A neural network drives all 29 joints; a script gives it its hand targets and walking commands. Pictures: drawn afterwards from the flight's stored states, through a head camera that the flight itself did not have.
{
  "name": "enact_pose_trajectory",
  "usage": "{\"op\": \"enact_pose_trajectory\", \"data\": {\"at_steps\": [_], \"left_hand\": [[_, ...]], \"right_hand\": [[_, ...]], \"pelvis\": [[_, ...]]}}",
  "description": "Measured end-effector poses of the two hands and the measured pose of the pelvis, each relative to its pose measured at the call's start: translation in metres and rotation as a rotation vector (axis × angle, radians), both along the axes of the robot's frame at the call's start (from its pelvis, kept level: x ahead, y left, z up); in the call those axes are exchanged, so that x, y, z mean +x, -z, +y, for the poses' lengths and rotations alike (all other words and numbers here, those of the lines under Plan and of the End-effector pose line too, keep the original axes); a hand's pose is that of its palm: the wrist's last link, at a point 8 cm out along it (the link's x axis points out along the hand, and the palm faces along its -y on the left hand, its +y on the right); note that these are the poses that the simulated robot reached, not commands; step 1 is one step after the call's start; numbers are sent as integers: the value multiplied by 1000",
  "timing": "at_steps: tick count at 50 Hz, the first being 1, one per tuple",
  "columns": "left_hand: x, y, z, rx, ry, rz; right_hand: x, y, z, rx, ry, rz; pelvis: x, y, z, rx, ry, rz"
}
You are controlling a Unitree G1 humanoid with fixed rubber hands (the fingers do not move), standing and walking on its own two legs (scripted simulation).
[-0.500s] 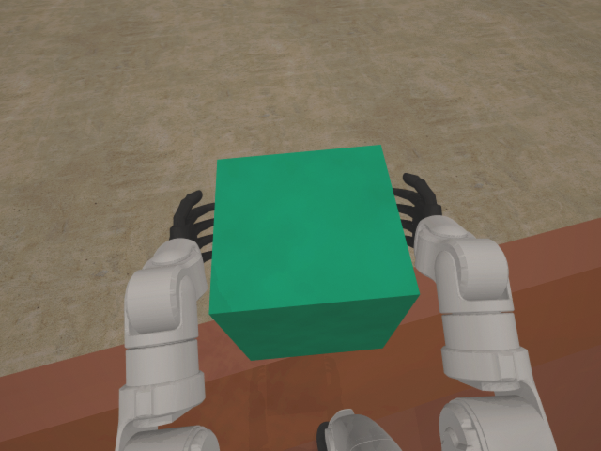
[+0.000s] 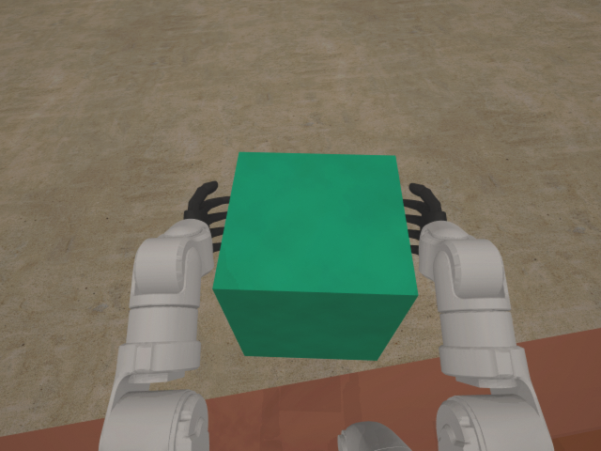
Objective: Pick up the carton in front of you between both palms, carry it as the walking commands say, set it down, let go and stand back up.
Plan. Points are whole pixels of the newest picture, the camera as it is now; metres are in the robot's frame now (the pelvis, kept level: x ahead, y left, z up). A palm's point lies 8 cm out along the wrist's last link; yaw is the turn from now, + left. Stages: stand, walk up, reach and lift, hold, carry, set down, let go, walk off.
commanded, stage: carry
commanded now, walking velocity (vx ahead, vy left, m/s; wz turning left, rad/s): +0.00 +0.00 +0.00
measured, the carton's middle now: (313, 264) +0.36 -0.02 +0.03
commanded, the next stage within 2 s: none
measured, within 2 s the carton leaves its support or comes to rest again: neither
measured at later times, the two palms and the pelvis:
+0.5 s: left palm (242, 169) +0.72 +0.12 -0.10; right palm (365, 150) +0.75 -0.17 -0.10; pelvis +0.40 -0.06 -0.17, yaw +0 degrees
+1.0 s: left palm (269, 122) +1.10 +0.07 -0.24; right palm (360, 119) +1.07 -0.22 -0.23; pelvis +0.73 -0.04 -0.29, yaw -1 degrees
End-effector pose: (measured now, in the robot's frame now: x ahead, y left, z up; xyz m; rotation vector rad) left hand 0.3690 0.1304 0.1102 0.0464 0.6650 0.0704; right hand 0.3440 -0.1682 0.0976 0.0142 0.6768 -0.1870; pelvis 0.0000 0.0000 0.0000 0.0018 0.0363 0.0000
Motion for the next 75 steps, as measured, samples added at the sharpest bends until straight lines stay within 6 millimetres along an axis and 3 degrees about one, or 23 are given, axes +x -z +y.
{"op": "enact_pose_trajectory", "data": {"at_steps": [7, 10, 13, 16, 18, 23, 27, 32, 37, 39, 41, 45, 50, 56, 62, 68, 75], "left_hand": [[96, 76, -31, -9, 37, 137], [143, 98, -37, -36, 28, 109], [197, 114, -39, -40, 1, 31], [247, 129, -30, -19, -60, -46], [274, 146, -23, -23, -82, -35], [328, 194, -8, -27, -144, 108], [383, 217, -6, 0, -148, 154], [478, 231, -6, 26, -127, 87], [591, 256, -10, -4, -77, -39], [631, 274, -18, -16, -49, -36], [661, 294, -28, -14, -16, 10], [696, 331, -47, -38, 17, 117], [732, 348, -58, -57, 5, 128], [777, 327, -55, -35, -50, 27], [802, 298, -39, -27, -107, 5], [816, 279, -24, -29, -117, 10], [824, 267, -20, 3, -82, 53]], "right_hand": [[84, 65, -29, 17, 74, 136], [138, 78, -36, -10, 60, 108], [204, 89, -40, -19, 26, 32], [277, 107, -32, -10, -51, -45], [315, 124, -22, -11, -93, -36], [384, 177, -7, -5, -145, 106], [438, 210, -5, 18, -146, 152], [521, 238, -5, 57, -115, 84], [617, 257, -11, 20, -71, -42], [650, 271, -18, -8, -54, -39], [670, 291, -28, -12, -25, 8], [690, 322, -47, 11, 46, 112], [729, 330, -57, 22, 82, 121], [795, 313, -55, 39, 18, 22], [841, 283, -39, 9, -69, 3], [859, 259, -24, -17, -93, 9], [858, 254, -21, -36, -95, 51]], "pelvis": [[104, 29, -2, 18, 1, 19], [154, 52, -12, 19, -2, 10], [212, 88, -23, 34, 5, -9], [271, 132, -36, 32, 21, -29], [301, 148, -44, 11, 22, -21], [372, 163, -58, -4, 4, 9], [428, 173, -58, 3, 13, 22], [510, 205, -49, -6, 34, 19], [613, 266, -42, -27, 31, -8], [637, 283, -40, -4, 22, 18], [655, 290, -36, 3, 11, 38], [691, 289, -31, 1, 14, 48], [733, 286, -36, -4, 18, 58], [788, 292, -51, -2, 9, 54], [819, 281, -61, -6, -2, 61], [843, 278, -58, -1, -14, 40], [853, 281, -52, -4, -14, 18]]}}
